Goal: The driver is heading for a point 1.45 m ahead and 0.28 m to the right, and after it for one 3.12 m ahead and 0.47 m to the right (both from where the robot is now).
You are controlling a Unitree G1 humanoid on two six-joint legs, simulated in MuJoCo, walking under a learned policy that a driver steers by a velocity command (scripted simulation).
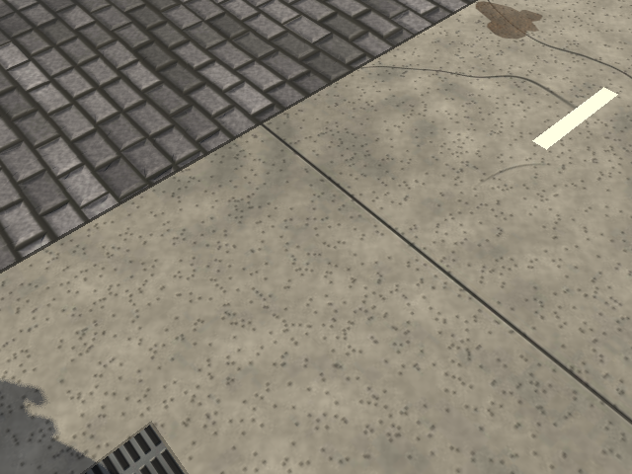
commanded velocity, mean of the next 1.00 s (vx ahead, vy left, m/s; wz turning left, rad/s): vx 0.05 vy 0.00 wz -0.23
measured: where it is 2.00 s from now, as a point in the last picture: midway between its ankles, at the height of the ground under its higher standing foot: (429, 471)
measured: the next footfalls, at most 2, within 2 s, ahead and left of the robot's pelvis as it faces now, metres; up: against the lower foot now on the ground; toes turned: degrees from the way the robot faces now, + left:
left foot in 0.18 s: +0.03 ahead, +0.11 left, +0.00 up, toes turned +2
right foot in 0.62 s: +0.00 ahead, -0.08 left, +0.00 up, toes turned -9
